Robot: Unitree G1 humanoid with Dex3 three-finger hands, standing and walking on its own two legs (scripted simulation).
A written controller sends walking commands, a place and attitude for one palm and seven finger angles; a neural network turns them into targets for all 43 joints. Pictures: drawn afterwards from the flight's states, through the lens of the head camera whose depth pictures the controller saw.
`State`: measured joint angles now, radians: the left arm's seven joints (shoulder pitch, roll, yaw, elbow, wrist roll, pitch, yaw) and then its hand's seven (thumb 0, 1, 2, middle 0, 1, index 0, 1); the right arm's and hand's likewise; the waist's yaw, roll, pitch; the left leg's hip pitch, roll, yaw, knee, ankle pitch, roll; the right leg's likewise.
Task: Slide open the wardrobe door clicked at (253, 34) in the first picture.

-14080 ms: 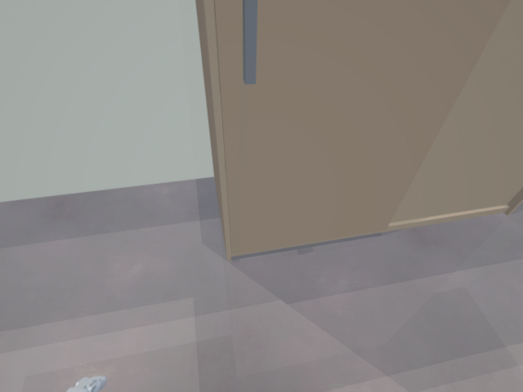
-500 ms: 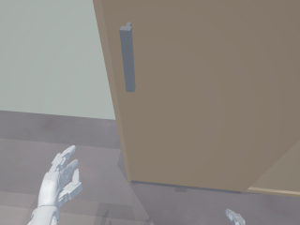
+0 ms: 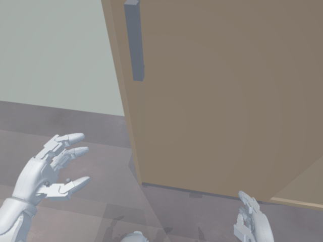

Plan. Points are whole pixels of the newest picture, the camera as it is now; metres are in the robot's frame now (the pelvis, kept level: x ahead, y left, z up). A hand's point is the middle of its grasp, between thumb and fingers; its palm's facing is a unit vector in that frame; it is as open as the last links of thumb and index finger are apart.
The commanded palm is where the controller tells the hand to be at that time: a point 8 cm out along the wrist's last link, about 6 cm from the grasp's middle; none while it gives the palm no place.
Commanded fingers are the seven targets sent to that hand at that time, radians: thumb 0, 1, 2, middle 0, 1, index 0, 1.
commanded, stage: raise the hand with hooked fingers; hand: left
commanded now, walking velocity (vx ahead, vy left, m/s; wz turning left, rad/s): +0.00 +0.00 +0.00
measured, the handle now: (138, 41) +0.52 +0.11 +0.24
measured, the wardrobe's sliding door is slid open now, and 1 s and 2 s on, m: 0.00 0.00 0.00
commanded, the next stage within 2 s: move the hooked fingers beside the handle in 1.40 s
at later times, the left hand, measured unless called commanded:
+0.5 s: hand (18, 134) +0.25 +0.29 +0.20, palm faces +0.01 -0.99 -0.10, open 13.2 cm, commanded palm +0.22 +0.33 +0.20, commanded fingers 0.00 -0.50 0.30 -0.30 -1.20 -0.30 -1.20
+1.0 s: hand out of the picture +0.28 +0.31 +0.26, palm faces +0.01 -0.99 -0.12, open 14.0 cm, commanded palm +0.24 +0.34 +0.27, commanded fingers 0.00 -0.50 0.30 -0.30 -1.20 -0.30 -1.20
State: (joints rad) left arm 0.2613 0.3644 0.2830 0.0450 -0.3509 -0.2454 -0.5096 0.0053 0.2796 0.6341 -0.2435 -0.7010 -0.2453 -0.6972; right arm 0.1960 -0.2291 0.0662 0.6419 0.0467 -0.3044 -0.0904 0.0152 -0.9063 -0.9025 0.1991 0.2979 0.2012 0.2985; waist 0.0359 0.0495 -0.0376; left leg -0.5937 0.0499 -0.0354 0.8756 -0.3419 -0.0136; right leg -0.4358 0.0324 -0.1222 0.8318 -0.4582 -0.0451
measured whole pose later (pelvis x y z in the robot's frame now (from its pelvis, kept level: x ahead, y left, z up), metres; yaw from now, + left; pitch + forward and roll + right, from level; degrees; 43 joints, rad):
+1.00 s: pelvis +0.00 +0.02 +0.04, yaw +0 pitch -5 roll -1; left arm -0.27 0.58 0.46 0.18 -0.32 0.31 -0.52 -0.01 -0.50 0.30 -0.30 -1.20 -0.30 -1.20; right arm 0.19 -0.27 0.13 0.63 0.10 -0.22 -0.08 0.02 -0.90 -0.90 0.20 0.30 0.20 0.30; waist 0.07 0.06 0.00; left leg -0.24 0.00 0.01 0.47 -0.15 0.02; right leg -0.10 0.00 -0.09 0.44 -0.27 -0.01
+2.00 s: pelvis +0.02 +0.01 +0.04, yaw -1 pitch -3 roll +0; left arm -0.36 0.46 0.37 0.20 -0.30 0.29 -0.43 -0.02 -0.50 0.30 -0.30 -1.20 -0.31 -1.20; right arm 0.19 -0.26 0.10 0.63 0.09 -0.19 -0.08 0.02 -0.91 -0.90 0.20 0.30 0.20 0.30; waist 0.05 0.05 -0.02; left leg -0.22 0.01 0.03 0.45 -0.18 0.01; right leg -0.10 0.00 -0.06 0.45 -0.29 -0.02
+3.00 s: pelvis +0.03 +0.01 +0.04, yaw -2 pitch +0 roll +0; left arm -0.67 0.42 0.27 0.59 -0.22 0.21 -0.29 -0.02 -0.50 0.30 -0.30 -1.20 -0.30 -1.20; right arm 0.26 -0.28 0.06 0.68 0.08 -0.11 -0.09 0.01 -0.91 -0.90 0.20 0.30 0.20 0.30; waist -0.01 0.03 -0.03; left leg -0.26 0.02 0.04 0.46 -0.19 0.00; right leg -0.15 0.02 -0.05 0.45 -0.30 -0.03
